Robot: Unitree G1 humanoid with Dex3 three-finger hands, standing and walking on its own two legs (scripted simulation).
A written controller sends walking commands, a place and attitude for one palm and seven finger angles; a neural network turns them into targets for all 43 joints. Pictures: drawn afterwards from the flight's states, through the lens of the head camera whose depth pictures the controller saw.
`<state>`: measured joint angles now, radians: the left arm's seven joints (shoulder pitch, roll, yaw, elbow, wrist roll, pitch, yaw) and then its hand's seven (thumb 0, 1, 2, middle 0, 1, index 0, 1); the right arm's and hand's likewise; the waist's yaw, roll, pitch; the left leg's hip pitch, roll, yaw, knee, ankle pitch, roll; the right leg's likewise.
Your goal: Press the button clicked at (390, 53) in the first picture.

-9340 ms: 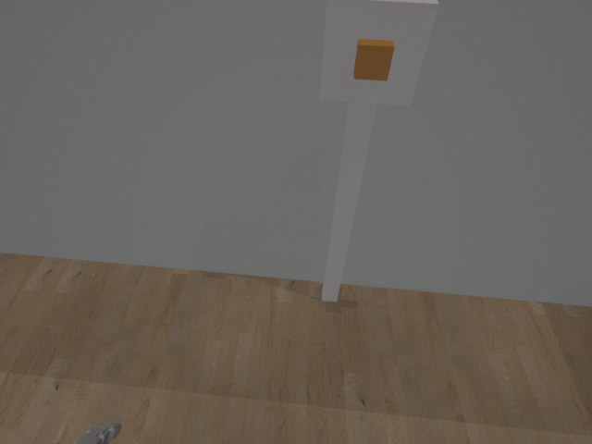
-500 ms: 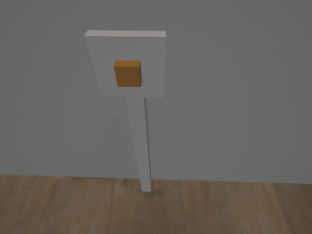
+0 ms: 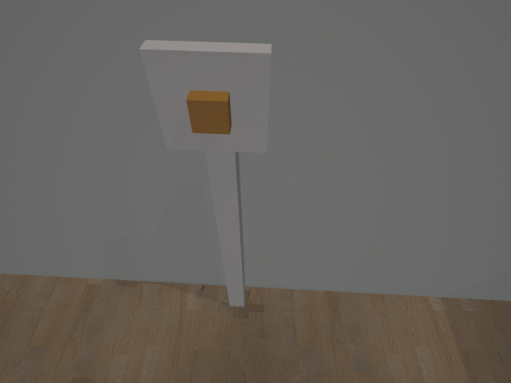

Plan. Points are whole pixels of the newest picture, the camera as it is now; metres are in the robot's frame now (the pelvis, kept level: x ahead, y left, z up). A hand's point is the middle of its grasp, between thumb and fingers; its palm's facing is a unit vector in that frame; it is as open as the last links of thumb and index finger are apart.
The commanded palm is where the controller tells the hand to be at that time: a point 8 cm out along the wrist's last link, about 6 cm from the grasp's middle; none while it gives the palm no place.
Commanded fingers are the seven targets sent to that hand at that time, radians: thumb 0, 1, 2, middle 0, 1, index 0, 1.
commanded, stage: look again from close up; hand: left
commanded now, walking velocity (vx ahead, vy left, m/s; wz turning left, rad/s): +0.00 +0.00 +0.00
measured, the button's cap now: (210, 111) +0.48 +0.11 +0.18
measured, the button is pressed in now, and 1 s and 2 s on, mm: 0 0 0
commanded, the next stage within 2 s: shuffle to correct the standing spot in 0.40 s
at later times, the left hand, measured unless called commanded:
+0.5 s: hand out of the picture -0.01 +0.18 -0.17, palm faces +0.06 -0.98 -0.19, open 7.4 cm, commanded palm none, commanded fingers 0.00 0.90 0.90 -0.20 -0.30 -0.20 -0.30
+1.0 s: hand out of the picture -0.02 +0.14 -0.18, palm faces +0.11 -0.98 -0.19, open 7.4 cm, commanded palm none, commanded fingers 0.00 0.90 0.90 -0.20 -0.30 -0.20 -0.30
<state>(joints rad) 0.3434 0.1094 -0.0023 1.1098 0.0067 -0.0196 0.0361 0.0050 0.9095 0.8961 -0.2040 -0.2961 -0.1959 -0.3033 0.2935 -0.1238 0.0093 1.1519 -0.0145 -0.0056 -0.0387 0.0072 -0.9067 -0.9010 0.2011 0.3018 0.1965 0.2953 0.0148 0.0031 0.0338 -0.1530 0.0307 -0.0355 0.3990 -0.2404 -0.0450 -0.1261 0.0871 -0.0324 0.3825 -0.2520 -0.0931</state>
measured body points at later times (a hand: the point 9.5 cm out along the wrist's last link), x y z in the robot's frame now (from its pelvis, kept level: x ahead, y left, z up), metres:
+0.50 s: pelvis +0.01 +0.02 +0.00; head +0.02 +0.01 +0.45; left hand -0.01 +0.23 -0.16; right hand -0.01 -0.19 -0.17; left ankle -0.02 +0.15 -0.74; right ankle -0.03 -0.06 -0.74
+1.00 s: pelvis +0.00 -0.03 -0.01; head +0.04 -0.03 +0.44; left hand -0.03 +0.19 -0.17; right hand +0.00 -0.26 -0.17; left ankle -0.04 +0.12 -0.71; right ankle -0.03 -0.06 -0.74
